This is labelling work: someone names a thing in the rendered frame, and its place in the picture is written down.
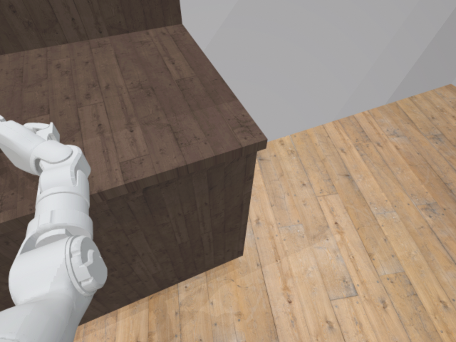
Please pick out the left robot forearm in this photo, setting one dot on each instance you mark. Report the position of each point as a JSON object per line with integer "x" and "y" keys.
{"x": 63, "y": 197}

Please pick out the counter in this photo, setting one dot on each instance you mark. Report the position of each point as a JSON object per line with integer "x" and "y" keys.
{"x": 172, "y": 151}

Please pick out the robot left upper arm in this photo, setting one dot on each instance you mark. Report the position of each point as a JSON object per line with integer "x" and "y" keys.
{"x": 52, "y": 287}

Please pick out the robot left hand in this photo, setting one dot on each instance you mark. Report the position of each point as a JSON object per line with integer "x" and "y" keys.
{"x": 18, "y": 141}

